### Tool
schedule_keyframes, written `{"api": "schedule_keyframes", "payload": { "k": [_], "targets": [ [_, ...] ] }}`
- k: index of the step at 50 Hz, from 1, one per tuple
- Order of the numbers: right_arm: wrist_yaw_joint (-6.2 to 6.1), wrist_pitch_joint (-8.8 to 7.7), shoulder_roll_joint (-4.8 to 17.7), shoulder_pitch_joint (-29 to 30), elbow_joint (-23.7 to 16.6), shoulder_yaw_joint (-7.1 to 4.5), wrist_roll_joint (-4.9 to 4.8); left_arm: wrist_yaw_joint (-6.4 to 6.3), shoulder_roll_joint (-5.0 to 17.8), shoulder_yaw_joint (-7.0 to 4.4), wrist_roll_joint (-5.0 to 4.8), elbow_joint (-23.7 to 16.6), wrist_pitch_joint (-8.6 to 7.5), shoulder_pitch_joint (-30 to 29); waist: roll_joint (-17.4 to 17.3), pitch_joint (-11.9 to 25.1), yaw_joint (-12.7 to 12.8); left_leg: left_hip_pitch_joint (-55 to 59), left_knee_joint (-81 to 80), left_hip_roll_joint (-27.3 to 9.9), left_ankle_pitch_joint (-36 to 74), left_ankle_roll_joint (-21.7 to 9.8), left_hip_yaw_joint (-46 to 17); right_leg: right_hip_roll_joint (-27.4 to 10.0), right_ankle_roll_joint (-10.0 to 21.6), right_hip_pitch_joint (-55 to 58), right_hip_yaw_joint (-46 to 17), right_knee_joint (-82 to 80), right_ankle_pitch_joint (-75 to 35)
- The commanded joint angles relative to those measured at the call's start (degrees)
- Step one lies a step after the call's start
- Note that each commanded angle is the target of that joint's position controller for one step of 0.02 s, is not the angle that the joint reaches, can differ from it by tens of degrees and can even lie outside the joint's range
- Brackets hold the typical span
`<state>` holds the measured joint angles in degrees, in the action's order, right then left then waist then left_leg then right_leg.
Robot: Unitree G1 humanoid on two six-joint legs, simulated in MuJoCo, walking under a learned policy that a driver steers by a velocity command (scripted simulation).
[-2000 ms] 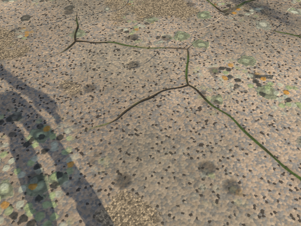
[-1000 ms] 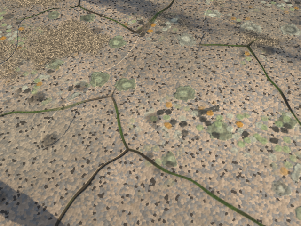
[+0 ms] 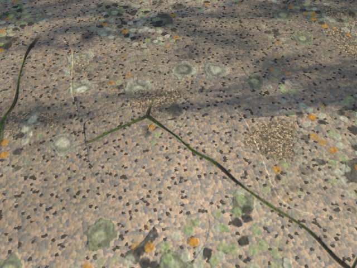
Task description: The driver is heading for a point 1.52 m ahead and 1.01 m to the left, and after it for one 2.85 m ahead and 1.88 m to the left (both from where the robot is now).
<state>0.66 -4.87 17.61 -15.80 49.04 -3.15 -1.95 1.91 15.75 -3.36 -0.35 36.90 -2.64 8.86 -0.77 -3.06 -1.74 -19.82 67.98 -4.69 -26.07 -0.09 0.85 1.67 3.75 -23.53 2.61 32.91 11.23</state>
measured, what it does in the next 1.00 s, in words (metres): walks ahead, turning left: left foot, then right foot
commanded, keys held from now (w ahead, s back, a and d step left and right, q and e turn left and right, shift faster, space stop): q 1.00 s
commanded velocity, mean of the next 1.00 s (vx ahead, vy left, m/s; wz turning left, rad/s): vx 0.10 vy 0.00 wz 0.45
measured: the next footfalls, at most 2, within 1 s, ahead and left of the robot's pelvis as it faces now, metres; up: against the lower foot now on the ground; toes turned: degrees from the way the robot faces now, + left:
left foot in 0.38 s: +0.28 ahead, +0.14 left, +0.00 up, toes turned +12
right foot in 0.80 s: +0.33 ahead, -0.09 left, +0.00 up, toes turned +30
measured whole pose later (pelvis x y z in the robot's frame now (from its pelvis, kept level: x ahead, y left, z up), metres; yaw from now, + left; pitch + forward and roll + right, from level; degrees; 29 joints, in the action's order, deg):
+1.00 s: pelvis +0.23 -0.01 +0.01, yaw +33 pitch +2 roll +1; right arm -1.0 3.8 20.1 -11.4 35.9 -6.3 -1.2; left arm -2.6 14.6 -3.7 1.0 41.2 0.2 10.5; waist -2.8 -1.4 0.9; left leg -32.7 64.6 2.6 -21.7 4.7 -4.3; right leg -2.0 0.4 -15.3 1.7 26.1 13.0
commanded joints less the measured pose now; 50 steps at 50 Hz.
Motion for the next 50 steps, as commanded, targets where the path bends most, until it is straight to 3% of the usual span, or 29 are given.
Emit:
{"api": "schedule_keyframes", "payload": {
  "k": [1, 4, 6, 8, 10, 14, 17, 18, 19, 20, 21, 22, 23, 24, 25, 26, 28, 31, 36, 39, 40, 41, 42, 43, 45, 46, 48, 50],
  "targets": [
    [-0.26, -0.44, 6.9, 0.7, -3.8, -1.59, 0.49, -0.35, 6.1, -1.83, 1.04, -1.2, -1.62, 4.1, 4.5, 7.2, 1.9, -15.7, 1.5, -4.2, 5.6, 0.0, -4.7, -16.3, 10.4, 17.9, -15.6, -16.1, -26.3],
    [-0.84, 2.09, 4.1, -2.9, -2.2, -1.41, 0.55, -0.83, 6.2, -1.97, 1.51, 0.5, -3.10, 1.7, 4.2, 6.3, -0.8, -11.4, -2.6, -2.3, 9.9, 2.1, -4.9, -15.4, 10.2, 12.0, -7.0, -19.3, -36.7],
    [-1.10, 2.49, 3.1, -1.2, -3.0, -1.25, 1.10, -1.72, 6.2, -1.97, 1.87, 1.5, -3.16, 0.6, 4.5, 4.9, -1.0, -12.4, -8.8, -1.5, 15.8, 3.0, -5.1, -14.4, 9.2, 11.3, -2.0, -20.3, -38.0],
    [-0.60, 2.34, 2.2, 1.6, -4.1, -0.90, 1.44, -2.63, 6.2, -1.87, 1.77, 1.9, -2.64, -0.4, 5.1, 4.3, -0.1, -11.0, -17.6, -1.0, 23.5, 3.1, -3.2, -12.4, 7.6, 11.7, 2.8, -20.3, -36.4],
    [0.26, 2.17, 1.4, 5.4, -5.9, -0.56, 1.58, -3.38, 7.1, -2.08, 1.52, 2.9, -1.93, 0.9, 4.9, 4.4, 2.0, -10.8, -24.1, -0.4, 28.2, 2.8, -1.7, -12.9, 7.2, 14.6, 4.2, -19.7, -36.0],
    [2.03, 2.41, 2.7, 8.0, -9.0, -1.13, 1.62, -4.09, 8.5, -2.71, 0.45, 4.5, 0.25, 2.2, 4.9, 4.5, 3.2, -13.1, -29.6, 0.5, 23.2, 1.0, -0.1, -16.4, 6.9, 21.9, 3.8, -14.8, -36.2],
    [3.04, 2.51, 4.0, 5.2, -10.2, -2.04, 1.77, -4.86, 9.2, -3.12, -0.75, 4.2, 1.81, 0.4, 5.6, 5.3, 1.2, -9.5, -33.0, 3.2, 16.4, -1.8, 2.7, -16.9, 4.9, 23.0, 4.0, -5.3, -41.7],
    [2.86, 2.23, 5.2, 0.8, -9.4, -2.80, 1.77, -5.14, 8.8, -3.02, -1.04, 4.0, 2.14, -0.2, 4.4, 7.3, -1.2, -3.0, -38.1, 5.5, 20.9, -3.5, 3.8, -14.6, 2.8, 21.6, 5.7, 2.2, -42.8],
    [1.88, 2.00, 9.6, -3.6, -9.1, -4.29, 2.18, -5.16, 8.3, -2.83, -0.42, 3.9, 1.90, 1.9, -1.4, 11.0, -2.8, 7.5, -41.6, 3.2, 42.0, -6.4, -2.3, -9.8, -1.1, 16.0, 7.1, 14.0, -33.3],
    [0.48, 2.24, 15.6, -4.9, -9.9, -5.51, 2.77, -4.52, 4.1, -1.47, 2.59, 1.8, 1.32, 4.2, -15.0, 15.3, -0.2, 22.7, -38.5, -10.6, 73.3, -15.5, -21.7, -0.8, -5.9, -2.5, 7.3, 33.7, 11.0],
    [0.50, 2.12, 14.2, -5.0, -11.4, -4.62, 3.69, -3.45, 4.1, -0.84, 1.93, 1.6, 0.69, 5.6, -14.8, 26.0, -0.4, 31.0, -42.3, -18.2, 68.4, -25.7, -38.1, 5.0, -7.2, -11.2, -5.6, 46.4, 29.9],
    [0.66, 2.40, 11.4, -1.5, -13.1, -4.16, 2.90, -2.77, 7.4, -1.56, -0.02, 1.9, 0.69, 3.1, -7.4, 24.3, -1.8, 28.6, -43.8, -15.5, 57.7, -23.6, -32.6, 1.3, -6.3, -13.6, -10.2, 48.4, 26.6],
    [0.35, 2.77, 9.0, 1.9, -13.6, -3.61, 1.73, -2.86, 7.5, -1.58, -0.33, 1.3, 1.05, 0.1, -3.5, 18.6, -0.9, 23.2, -44.5, -12.6, 48.0, -20.1, -27.3, -0.6, -5.9, -15.5, -9.5, 45.6, 22.1],
    [-0.03, 3.40, 7.3, 4.0, -13.9, -3.09, 0.89, -3.45, 7.1, -1.70, 0.38, 1.6, 1.66, -1.3, 0.5, 13.6, 0.2, 16.5, -46.3, -10.3, 40.4, -17.3, -24.2, -2.3, -6.0, -15.3, -8.8, 40.7, 19.1],
    [-0.50, 3.99, 6.6, 5.8, -14.3, -2.79, 0.79, -3.96, 7.5, -1.98, 0.80, 1.4, 2.37, -1.8, -0.3, 11.0, 1.5, 10.5, -47.8, -8.3, 35.3, -15.7, -22.4, -3.1, -6.1, -12.3, -8.6, 35.6, 17.1],
    [-0.77, 4.56, 7.0, 6.6, -14.9, -2.92, 1.42, -3.93, 6.6, -1.83, 0.65, 1.3, 2.87, -1.2, -2.5, 9.9, 2.6, 6.5, -49.0, -6.2, 32.5, -14.6, -21.1, -2.3, -6.3, -8.9, -7.5, 31.3, 15.6],
    [-1.41, 5.17, 8.3, 6.4, -15.5, -3.59, 2.14, -4.09, 4.8, -1.34, 0.49, 2.0, 2.92, 0.1, -5.1, 10.3, 2.7, 5.1, -49.3, -4.7, 33.0, -14.3, -19.9, -0.9, -7.4, -5.8, -6.5, 23.7, 14.3],
    [-2.34, 5.76, 9.6, 6.4, -16.2, -4.30, 1.68, -4.17, 4.4, -1.05, 0.49, 2.6, 2.78, -0.1, -6.0, 12.4, 2.0, 4.2, -49.0, -3.8, 26.9, -13.3, -20.5, -0.2, -8.3, -2.3, -7.1, 16.3, 9.8],
    [-2.33, 6.93, 9.2, 7.2, -17.4, -4.33, 1.68, -3.33, 5.5, -1.62, 0.08, 2.1, 1.95, -1.1, -9.0, 10.8, 0.8, 3.3, -48.9, -2.9, 13.9, -11.3, -26.2, 0.6, -7.2, 0.7, -7.6, 6.9, 8.0],
    [-2.49, 7.63, 8.3, 8.1, -18.0, -4.06, 0.93, -2.62, 6.0, -2.39, 0.06, 3.3, 0.90, 2.9, -9.1, 10.0, 3.1, 0.9, -45.1, -0.2, 12.6, -8.3, -26.6, 0.0, -4.7, 9.3, -6.2, -8.1, 1.2],
    [-2.52, 7.64, 6.3, 6.7, -18.3, -3.44, 1.07, -2.85, 9.6, -3.40, 0.93, 3.3, 0.89, 4.8, -3.9, 10.4, 2.8, -4.3, -38.7, 3.1, 5.9, -5.3, -23.2, -8.4, -1.7, 14.9, -13.0, -12.5, 1.5],
    [-2.32, 7.24, 4.0, 6.0, -19.9, -2.94, 0.97, -3.24, 15.0, -4.51, 2.39, 3.1, 1.55, 3.5, 13.3, 7.6, 0.1, -16.0, -25.8, 12.7, -5.5, -1.8, -10.6, -20.3, 6.0, 16.6, -27.3, -16.6, -4.2],
    [-2.06, 6.28, 8.1, 6.0, -20.0, -4.14, 1.84, -3.15, 13.0, -4.14, 3.88, 1.8, 1.29, 2.0, 16.6, 7.4, 1.1, -17.5, -11.0, 10.5, -9.3, 0.7, -9.1, -26.4, 12.2, 12.2, -34.5, -18.0, -8.2],
    [-1.79, 6.30, 10.7, 4.6, -18.4, -5.19, 1.44, -3.61, 9.7, -3.16, 3.32, 0.2, 1.10, -1.6, 11.3, 6.8, -0.1, -16.7, -4.1, 8.9, -5.3, 1.4, -10.3, -23.7, 11.2, 11.1, -28.9, -16.7, -9.4],
    [-2.07, 7.48, 8.9, 2.0, -15.8, -5.13, 1.40, -4.15, 6.8, -2.33, 1.22, -0.5, 1.25, -4.9, 7.7, 5.4, -0.7, -17.7, 1.8, 8.1, 1.2, 3.3, -8.4, -17.0, 6.4, 12.3, -18.2, -14.6, -9.7],
    [-1.96, 7.89, 7.3, 2.2, -15.9, -4.63, 1.30, -4.40, 6.6, -2.04, 0.83, -0.4, 1.44, -4.3, 7.6, 4.8, -0.1, -18.5, 3.7, 7.8, 2.7, 4.2, -7.6, -16.2, 6.5, 12.8, -15.5, -14.3, -12.8],
    [-1.68, 8.01, 5.5, 5.2, -17.5, -3.82, 0.63, -4.82, 7.1, -2.13, 1.17, 0.1, 2.09, -1.7, 8.6, 4.5, 1.7, -19.1, -0.1, 6.8, 5.0, 5.3, -4.5, -14.8, 7.1, 15.3, -11.2, -14.4, -15.2],
    [-1.46, 7.89, 4.4, 8.6, -19.2, -3.20, 0.50, -5.10, 8.3, -2.62, 1.38, 0.7, 2.63, 1.2, 10.2, 5.5, 4.1, -19.5, -6.5, 5.2, 4.8, 6.2, -3.5, -16.2, 8.1, 20.2, -10.4, -13.9, -17.2]
  ]
}}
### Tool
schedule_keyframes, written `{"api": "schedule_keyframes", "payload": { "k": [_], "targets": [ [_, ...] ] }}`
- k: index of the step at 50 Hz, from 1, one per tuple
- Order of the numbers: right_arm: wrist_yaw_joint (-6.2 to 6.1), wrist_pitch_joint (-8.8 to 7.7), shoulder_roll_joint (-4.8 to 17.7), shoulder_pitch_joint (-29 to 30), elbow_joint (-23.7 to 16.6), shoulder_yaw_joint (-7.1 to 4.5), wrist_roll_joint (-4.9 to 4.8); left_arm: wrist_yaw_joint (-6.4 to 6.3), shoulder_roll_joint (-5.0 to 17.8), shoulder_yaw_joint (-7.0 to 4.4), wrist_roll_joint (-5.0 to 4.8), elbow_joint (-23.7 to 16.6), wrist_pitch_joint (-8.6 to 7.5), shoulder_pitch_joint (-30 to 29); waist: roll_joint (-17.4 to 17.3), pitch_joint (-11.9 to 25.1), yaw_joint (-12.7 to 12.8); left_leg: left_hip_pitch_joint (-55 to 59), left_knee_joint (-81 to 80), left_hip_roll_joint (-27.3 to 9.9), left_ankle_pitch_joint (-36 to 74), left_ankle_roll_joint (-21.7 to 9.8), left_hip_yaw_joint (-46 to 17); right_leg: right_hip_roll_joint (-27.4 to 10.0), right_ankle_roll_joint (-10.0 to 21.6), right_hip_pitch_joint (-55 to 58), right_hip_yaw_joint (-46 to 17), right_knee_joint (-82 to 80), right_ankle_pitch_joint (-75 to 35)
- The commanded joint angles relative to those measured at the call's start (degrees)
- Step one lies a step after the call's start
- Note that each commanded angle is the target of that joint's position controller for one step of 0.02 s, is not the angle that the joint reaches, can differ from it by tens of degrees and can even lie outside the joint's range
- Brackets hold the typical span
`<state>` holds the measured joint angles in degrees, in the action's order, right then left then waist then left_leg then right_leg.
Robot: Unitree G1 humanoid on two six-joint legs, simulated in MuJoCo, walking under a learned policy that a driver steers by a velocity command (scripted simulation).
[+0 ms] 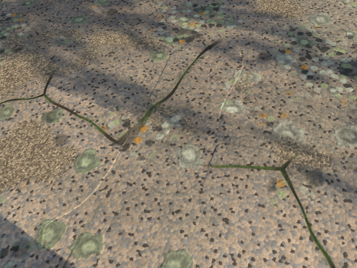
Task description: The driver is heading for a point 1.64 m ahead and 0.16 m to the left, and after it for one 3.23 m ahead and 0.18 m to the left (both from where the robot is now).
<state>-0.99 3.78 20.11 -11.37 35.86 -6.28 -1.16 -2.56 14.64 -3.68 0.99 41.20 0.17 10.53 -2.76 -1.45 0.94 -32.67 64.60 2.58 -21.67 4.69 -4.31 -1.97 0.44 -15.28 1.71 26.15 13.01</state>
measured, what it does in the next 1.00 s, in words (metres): steps on the spot, turning left: left foot, then right foot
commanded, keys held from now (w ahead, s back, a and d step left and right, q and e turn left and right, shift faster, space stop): q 0.42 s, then no key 0.58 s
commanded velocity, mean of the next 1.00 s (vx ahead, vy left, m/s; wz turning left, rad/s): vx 0.00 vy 0.00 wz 0.38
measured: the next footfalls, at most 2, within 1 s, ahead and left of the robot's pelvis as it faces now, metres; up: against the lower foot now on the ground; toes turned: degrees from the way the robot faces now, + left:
left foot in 0.22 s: +0.02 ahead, +0.15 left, +0.00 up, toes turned +14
right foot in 0.64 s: +0.09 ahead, -0.08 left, +0.00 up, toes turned +21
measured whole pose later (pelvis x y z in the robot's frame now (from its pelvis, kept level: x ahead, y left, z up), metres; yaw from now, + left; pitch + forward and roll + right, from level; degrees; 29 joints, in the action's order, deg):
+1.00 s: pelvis +0.01 +0.02 -0.01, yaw +21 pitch -1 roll +0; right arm -0.7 1.3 14.2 -12.8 40.4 -2.8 0.9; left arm 0.0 13.3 -1.1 0.9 40.5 -1.1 9.7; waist 0.1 -1.7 -0.3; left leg -14.4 31.1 2.2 -15.6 0.8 -6.6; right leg 0.7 0.5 -13.0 -0.4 31.1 17.0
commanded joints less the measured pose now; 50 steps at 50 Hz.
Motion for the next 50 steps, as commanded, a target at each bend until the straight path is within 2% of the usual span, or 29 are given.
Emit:
{"api": "schedule_keyframes", "payload": {
  "k": [1, 4, 7, 9, 10, 11, 12, 13, 14, 15, 16, 17, 18, 20, 23, 28, 30, 31, 32, 33, 34, 35, 36, 37, 38, 40, 41, 46, 50],
  "targets": [
    [0.43, -0.79, 1.5, 4.8, -6.5, 0.20, -0.15, -0.61, 10.2, -2.61, -0.03, -3.5, 0.00, 0.1, 12.7, 4.7, 1.8, -5.1, -6.2, -2.9, -0.3, 1.5, 2.1, -13.3, 11.7, 13.0, -8.9, -6.8, -19.6],
    [1.20, -0.74, 1.1, 5.1, -7.3, 0.66, 0.05, 0.02, 12.5, -3.53, -0.51, -3.7, 0.29, -0.9, 13.9, 5.8, 2.1, 2.9, -15.1, -3.9, -2.1, 0.5, 5.1, -14.8, 11.9, 10.7, -6.2, -6.4, -21.7],
    [1.74, -0.27, 2.3, 3.8, -7.3, 0.10, -0.14, 0.80, 13.3, -3.91, -1.42, -3.4, 0.16, -1.2, 14.6, 5.8, 1.6, 8.1, -23.2, -3.2, -0.5, -1.4, 7.4, -16.1, 11.3, 10.1, -5.0, -4.8, -22.5],
    [2.11, -0.09, 1.9, 0.7, -6.3, -0.25, -0.14, 1.01, 13.2, -3.95, -2.57, -3.1, 0.07, -2.6, 13.7, 6.0, -0.8, 14.3, -34.3, -2.1, 6.6, -4.1, 9.1, -15.6, 8.8, 8.7, -2.9, -0.8, -21.5],
    [1.85, -0.11, 2.7, -1.6, -5.4, -0.77, 0.00, 1.12, 11.7, -3.63, -2.85, -2.2, -0.11, -1.0, 11.6, 6.5, -1.6, 20.4, -40.4, -0.9, 12.0, -6.0, 8.7, -14.0, 5.9, 5.7, -0.5, 3.2, -17.8],
    [1.24, -0.30, 6.3, -3.8, -5.2, -1.95, -0.06, 1.41, 9.2, -3.05, -1.65, -1.5, -0.33, 1.5, 2.5, 7.8, -1.5, 30.6, -43.0, -6.0, 26.4, -8.8, -0.1, -10.3, 0.9, -3.4, 4.5, 13.4, -7.1],
    [0.33, -0.68, 13.1, -4.0, -7.0, -3.01, 0.64, 1.76, 5.0, -1.28, 1.94, -4.5, -0.50, 0.1, -16.8, 7.7, 0.1, 38.4, -40.5, -21.8, 51.8, -17.7, -21.5, -2.2, -4.8, -22.0, 6.9, 31.4, 25.4],
    [1.13, -2.12, 11.3, -5.9, -7.1, -2.40, 2.81, 1.19, 8.4, -2.21, 0.68, -6.0, -0.83, -5.6, -12.1, 12.0, -5.5, 33.7, -42.7, -25.8, 48.0, -26.4, -25.7, 0.6, -5.3, -24.4, -2.8, 41.0, 27.8],
    [1.34, -3.16, 9.8, -3.8, -6.4, -1.73, 2.88, 0.89, 10.2, -2.81, -0.87, -5.9, -0.58, -6.9, -7.4, 8.9, -4.3, 31.5, -43.6, -22.2, 42.4, -24.3, -20.4, -0.4, -4.8, -25.1, -4.7, 44.2, 23.4],
    [0.95, -3.54, 8.2, -0.6, -6.0, -1.40, 1.77, 0.56, 10.2, -3.05, -0.99, -5.3, -0.35, -6.3, -5.5, 6.7, -2.4, 29.6, -43.5, -18.5, 37.5, -20.8, -16.5, -1.0, -4.4, -25.5, -5.3, 42.9, 18.0],
    [0.53, -3.37, 6.6, 1.7, -6.3, -0.80, 0.76, 0.12, 10.3, -3.21, -0.50, -4.4, -0.11, -5.7, -4.1, 6.1, -1.6, 28.3, -43.5, -16.4, 35.1, -18.6, -14.7, -1.4, -4.5, -25.1, -5.8, 41.3, 14.6],
    [0.15, -3.06, 6.4, 3.4, -6.5, -0.46, 0.42, 0.04, 10.3, -3.31, -0.13, -4.3, -0.01, -4.7, -4.4, 6.0, -0.5, 25.7, -43.5, -15.1, 36.2, -18.0, -13.4, -0.7, -4.9, -22.7, -5.5, 40.8, 11.7],
    [-0.17, -2.79, 6.3, 3.7, -6.6, -0.27, 0.70, 0.23, 9.7, -3.23, -0.17, -4.0, -0.11, -3.9, -4.6, 6.8, 0.0, 24.5, -43.7, -14.2, 36.5, -17.9, -12.8, 0.3, -5.3, -20.5, -5.1, 40.6, 9.6],
    [-0.60, -2.66, 6.2, 3.3, -6.4, -0.25, 1.00, 0.50, 8.3, -2.74, -0.65, -3.7, -0.24, -3.3, -4.7, 7.7, 0.0, 25.0, -43.6, -13.2, 34.2, -17.9, -12.8, 1.2, -5.6, -19.1, -5.0, 35.2, 7.5],
    [-0.97, -2.41, 6.5, 2.9, -6.0, -0.33, 0.87, 0.87, 6.9, -1.92, -0.76, -3.8, -0.30, -4.4, -5.2, 8.0, -1.1, 25.0, -43.0, -12.8, 28.2, -17.5, -13.8, 1.6, -5.8, -15.8, -5.2, 25.5, 6.3],
    [-0.08, -2.00, 6.2, 2.8, -5.0, 0.23, 1.34, 1.93, 7.5, -1.73, -1.34, -4.4, -0.57, -4.9, -6.8, 6.4, -2.6, 20.7, -42.0, -13.3, 23.2, -17.9, -17.7, 1.9, -4.4, -7.7, -4.2, 15.9, 8.4],
    [0.13, -1.94, 5.2, 4.0, -4.7, 0.86, 0.99, 2.44, 6.9, -1.61, -1.36, -4.3, -1.04, -3.5, -6.3, 5.9, -1.3, 20.0, -40.4, -12.3, 23.1, -16.8, -18.6, 2.0, -3.3, -3.4, -3.6, 7.9, 5.2],
    [0.10, -1.96, 4.1, 4.8, -4.6, 1.36, 0.68, 2.71, 6.1, -1.42, -1.06, -3.9, -1.41, -1.8, -5.7, 5.9, 0.3, 18.5, -39.4, -10.9, 21.4, -15.1, -18.1, 2.1, -2.3, 1.5, -3.1, -0.4, -1.5],
    [0.06, -2.28, 2.5, 2.8, -3.9, 1.91, 0.99, 2.72, 7.0, -1.42, -0.11, -4.1, -1.72, -1.3, -3.4, 6.2, 0.0, 16.1, -38.4, -8.8, 16.5, -12.0, -17.3, -0.7, -1.1, 6.6, -5.8, -4.3, -8.8],
    [0.07, -2.74, 0.6, 0.0, -3.8, 2.49, 2.33, 2.40, 11.2, -2.04, 0.93, -5.0, -1.82, -0.6, 6.1, 7.8, -2.2, 12.9, -30.9, -3.7, 6.5, -8.2, -12.0, -9.9, 2.3, 10.9, -14.2, -5.0, -20.6],
    [-0.01, -2.98, 0.9, -1.1, -4.0, 2.19, 1.91, 2.50, 10.8, -1.57, 1.50, -3.8, -1.80, -3.2, 15.7, 6.1, -5.3, 12.6, -29.7, 0.3, -3.3, -5.3, -5.1, -14.9, 9.9, 4.6, -20.7, -6.2, -20.2],
    [-0.34, -2.97, 3.3, -0.3, -3.1, 1.67, 2.39, 2.62, 7.0, -0.48, 1.03, -5.3, -2.07, -6.4, 13.9, 5.1, -4.3, 15.8, -29.2, -1.7, -3.1, -3.4, -4.0, -14.5, 11.7, 1.7, -20.5, -7.5, -15.2],
    [-0.38, -2.87, 3.4, 1.4, -3.0, 1.42, 2.23, 2.59, 6.4, -0.27, 0.68, -5.1, -2.20, -6.8, 13.0, 4.7, -3.8, 16.8, -31.4, -1.8, 1.3, -3.2, -3.4, -11.4, 9.5, 2.1, -17.9, -7.0, -10.7],
    [-0.45, -2.48, 2.1, 2.3, -2.5, 1.69, 2.36, 2.56, 7.4, -0.45, 0.25, -4.8, -2.27, -6.1, 12.3, 4.6, -3.1, 18.5, -33.8, -2.0, 5.2, -3.1, -3.3, -8.7, 7.0, 2.1, -15.3, -6.4, -7.0],
    [-0.32, -2.11, 1.7, 2.9, -2.7, 1.80, 2.65, 2.49, 7.6, -0.44, -0.11, -4.6, -2.44, -5.3, 12.1, 4.1, -2.4, 19.8, -35.6, -2.5, 8.3, -3.1, -3.8, -7.6, 5.4, 1.3, -14.2, -6.3, -3.5],
    [0.23, -1.92, 0.6, 2.3, -2.1, 2.16, 2.41, 2.34, 6.8, 0.09, 0.23, -4.2, -2.42, -4.0, 9.9, 2.7, -2.2, 21.4, -37.0, -2.9, 10.7, -4.3, -4.1, -5.0, 2.8, -1.0, -11.0, -5.7, 2.8],
    [0.38, -2.09, 1.2, 1.6, -1.5, 1.97, 2.14, 2.39, 6.6, 0.22, 0.26, -4.6, -2.29, -3.7, 7.2, 1.5, -1.5, 19.8, -37.1, -2.9, 10.1, -5.3, -4.5, -3.6, 2.0, -0.8, -9.3, -5.2, 5.0],
    [0.30, -3.29, 0.2, 1.2, -0.1, 2.04, 2.16, 2.30, 5.8, 0.57, -0.17, -4.8, -2.19, -2.3, 2.0, 2.4, -0.5, 18.3, -38.2, -3.7, 13.5, -5.5, -5.7, -1.9, 1.8, 2.4, -6.8, -1.1, -0.3],
    [0.02, -3.52, -0.2, 0.4, 0.6, 2.08, 2.02, 2.49, 5.1, 0.81, -0.22, -4.7, -2.04, -1.9, 1.0, 2.9, -0.5, 18.7, -38.1, -3.8, 14.5, -5.4, -6.0, -1.2, 1.7, 3.0, -6.0, -0.1, -2.2]
  ]
}}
